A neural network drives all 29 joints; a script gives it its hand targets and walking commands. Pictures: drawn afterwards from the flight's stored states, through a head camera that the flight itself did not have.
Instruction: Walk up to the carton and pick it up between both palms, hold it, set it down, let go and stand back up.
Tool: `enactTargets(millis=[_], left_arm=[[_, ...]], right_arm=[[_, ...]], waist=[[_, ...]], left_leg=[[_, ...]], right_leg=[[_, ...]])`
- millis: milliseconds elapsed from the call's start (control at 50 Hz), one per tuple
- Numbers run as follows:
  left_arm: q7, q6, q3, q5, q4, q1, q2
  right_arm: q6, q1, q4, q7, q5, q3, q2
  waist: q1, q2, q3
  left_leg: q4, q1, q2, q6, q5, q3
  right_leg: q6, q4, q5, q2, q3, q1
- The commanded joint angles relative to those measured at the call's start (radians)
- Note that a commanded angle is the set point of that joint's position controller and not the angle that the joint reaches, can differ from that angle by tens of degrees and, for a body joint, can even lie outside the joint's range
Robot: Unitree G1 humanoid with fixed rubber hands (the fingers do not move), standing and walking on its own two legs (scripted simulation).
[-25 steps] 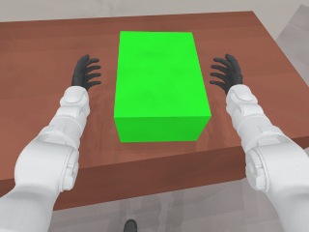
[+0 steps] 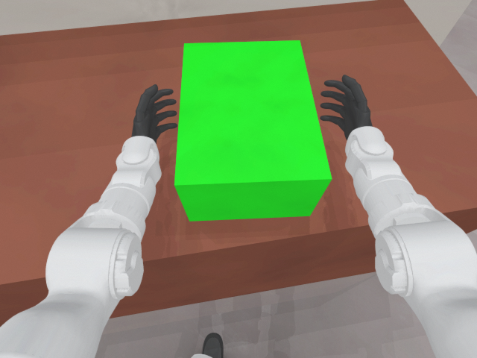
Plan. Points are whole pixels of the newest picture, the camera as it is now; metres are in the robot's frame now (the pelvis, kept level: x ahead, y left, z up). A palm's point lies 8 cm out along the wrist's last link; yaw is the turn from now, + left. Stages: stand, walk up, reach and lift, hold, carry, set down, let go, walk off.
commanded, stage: reach and lift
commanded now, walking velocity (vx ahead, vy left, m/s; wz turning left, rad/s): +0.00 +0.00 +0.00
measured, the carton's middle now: (246, 128) +0.52 +0.06 +0.02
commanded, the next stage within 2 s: none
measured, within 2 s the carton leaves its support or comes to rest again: neither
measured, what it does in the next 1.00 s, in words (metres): stands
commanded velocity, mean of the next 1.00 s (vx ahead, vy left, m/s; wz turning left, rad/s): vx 0.00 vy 0.00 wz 0.00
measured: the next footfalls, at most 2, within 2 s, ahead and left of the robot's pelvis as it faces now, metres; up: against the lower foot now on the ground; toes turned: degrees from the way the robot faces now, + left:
none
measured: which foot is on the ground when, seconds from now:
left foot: down 0.00-1.00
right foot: down 0.00-1.00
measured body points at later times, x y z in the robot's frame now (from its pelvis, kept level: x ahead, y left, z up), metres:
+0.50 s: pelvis +0.01 +0.00 +0.02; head +0.12 +0.03 +0.45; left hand +0.45 +0.21 +0.06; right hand +0.48 -0.10 +0.07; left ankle +0.04 +0.11 -0.73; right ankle -0.04 -0.11 -0.73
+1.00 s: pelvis +0.01 +0.00 +0.02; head +0.12 +0.02 +0.45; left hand +0.45 +0.21 +0.06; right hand +0.48 -0.10 +0.07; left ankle +0.04 +0.11 -0.73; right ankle -0.04 -0.11 -0.73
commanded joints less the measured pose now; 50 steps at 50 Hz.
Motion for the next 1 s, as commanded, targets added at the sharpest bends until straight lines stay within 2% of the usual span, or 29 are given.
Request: enactTargets(millis=[0,60,80,120,140,180,240,300,360,420,740,980], left_arm=[[-0.023,-0.042,0.094,0.131,-0.185,-0.470,0.017],[-0.023,-0.031,0.171,0.265,-0.225,-0.461,-0.073],[-0.035,-0.025,0.178,0.315,-0.239,-0.462,-0.182],[-0.072,-0.006,0.188,0.407,-0.243,-0.468,-0.440],[-0.084,0.006,0.191,0.441,-0.242,-0.442,-0.526],[-0.086,0.024,0.232,0.493,-0.241,-0.399,-0.558],[-0.084,0.045,0.284,0.538,-0.241,-0.348,-0.559],[-0.074,0.053,0.292,0.536,-0.275,-0.356,-0.554],[-0.066,0.064,0.282,0.542,-0.312,-0.346,-0.581],[-0.062,0.076,0.276,0.545,-0.333,-0.331,-0.590],[-0.085,0.077,0.255,0.534,-0.347,-0.316,-0.626],[-0.089,0.070,0.250,0.532,-0.341,-0.321,-0.637]], right_arm=[[-0.046,-0.408,-0.207,0.009,-0.145,-0.115,0.024],[-0.052,-0.385,-0.276,0.004,-0.302,-0.229,0.134],[-0.053,-0.386,-0.287,0.016,-0.391,-0.264,0.266],[-0.052,-0.389,-0.275,0.084,-0.557,-0.354,0.551],[-0.052,-0.364,-0.257,0.113,-0.613,-0.388,0.631],[-0.040,-0.314,-0.264,0.139,-0.690,-0.447,0.672],[-0.021,-0.260,-0.279,0.155,-0.764,-0.476,0.711],[-0.022,-0.245,-0.271,0.155,-0.778,-0.493,0.708],[-0.031,-0.236,-0.249,0.163,-0.791,-0.520,0.710],[-0.037,-0.231,-0.247,0.168,-0.793,-0.526,0.707],[-0.039,-0.217,-0.273,0.159,-0.795,-0.490,0.786],[-0.045,-0.216,-0.261,0.158,-0.793,-0.485,0.808]], waist=[[0.001,-0.039,-0.737],[-0.008,-0.023,-0.708],[-0.006,-0.010,-0.675],[-0.007,0.024,-0.628],[-0.002,0.038,-0.611],[0.000,0.035,-0.598],[0.007,0.000,-0.563],[0.007,-0.004,-0.535],[0.009,0.016,-0.504],[0.008,0.022,-0.491],[0.004,0.006,-0.487],[0.001,0.008,-0.488]], left_leg=[[0.062,0.676,-0.006,-0.035,0.426,0.021],[0.009,0.644,-0.018,-0.035,0.393,0.045],[-0.004,0.665,-0.020,-0.032,0.384,0.051],[-0.001,0.803,-0.005,-0.032,0.414,0.050],[0.008,0.864,-0.002,-0.032,0.443,0.050],[0.003,0.895,0.000,-0.032,0.484,0.056],[-0.018,0.842,-0.014,-0.004,0.481,0.070],[-0.008,0.898,-0.008,-0.003,0.557,0.075],[0.019,1.007,0.007,-0.008,0.661,0.071],[0.024,1.028,0.011,-0.009,0.690,0.069],[0.000,0.979,-0.004,0.020,0.615,0.076],[0.002,0.992,0.001,0.021,0.624,0.074]], right_leg=[[0.083,0.005,0.539,-0.062,-0.027,0.281],[0.080,-0.006,0.563,-0.064,-0.021,0.371],[0.081,-0.018,0.560,-0.065,-0.029,0.368],[0.059,-0.053,0.444,-0.050,-0.073,0.288],[0.043,-0.076,0.377,-0.042,-0.087,0.265],[0.029,-0.107,0.320,-0.031,-0.091,0.292],[0.064,-0.088,0.392,-0.042,-0.089,0.378],[0.074,-0.099,0.347,-0.035,-0.096,0.323],[0.054,-0.144,0.250,-0.028,-0.102,0.230],[0.051,-0.157,0.239,-0.031,-0.101,0.214],[0.077,-0.134,0.315,-0.057,-0.094,0.263],[0.072,-0.139,0.302,-0.056,-0.097,0.246]])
